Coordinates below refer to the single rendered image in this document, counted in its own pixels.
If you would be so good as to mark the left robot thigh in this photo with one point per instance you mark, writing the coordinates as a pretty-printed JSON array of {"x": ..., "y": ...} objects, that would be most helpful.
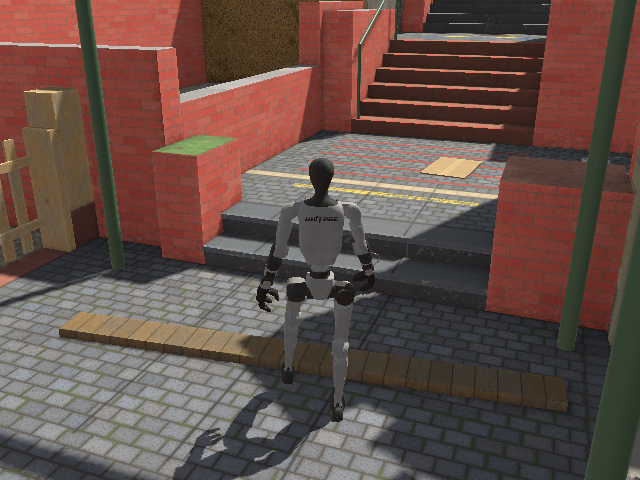
[{"x": 296, "y": 290}]

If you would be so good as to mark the robot left hand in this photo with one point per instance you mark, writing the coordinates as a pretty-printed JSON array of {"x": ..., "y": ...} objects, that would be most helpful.
[{"x": 262, "y": 298}]

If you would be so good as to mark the robot right upper arm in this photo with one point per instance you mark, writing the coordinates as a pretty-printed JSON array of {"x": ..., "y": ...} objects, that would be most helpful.
[{"x": 352, "y": 212}]

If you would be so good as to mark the left robot shin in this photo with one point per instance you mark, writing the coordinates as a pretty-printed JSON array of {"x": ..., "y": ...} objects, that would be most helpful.
[{"x": 290, "y": 341}]

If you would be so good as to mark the robot right hand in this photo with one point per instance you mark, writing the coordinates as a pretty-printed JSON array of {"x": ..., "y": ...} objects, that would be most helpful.
[{"x": 360, "y": 277}]

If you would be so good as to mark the right robot forearm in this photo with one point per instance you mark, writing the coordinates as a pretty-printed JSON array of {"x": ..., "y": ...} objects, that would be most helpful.
[{"x": 367, "y": 262}]

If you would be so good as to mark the robot left upper arm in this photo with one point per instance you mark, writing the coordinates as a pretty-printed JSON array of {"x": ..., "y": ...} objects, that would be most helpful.
[{"x": 288, "y": 212}]

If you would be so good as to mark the left robot forearm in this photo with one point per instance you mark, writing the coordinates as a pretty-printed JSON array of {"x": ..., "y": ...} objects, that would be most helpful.
[{"x": 271, "y": 269}]

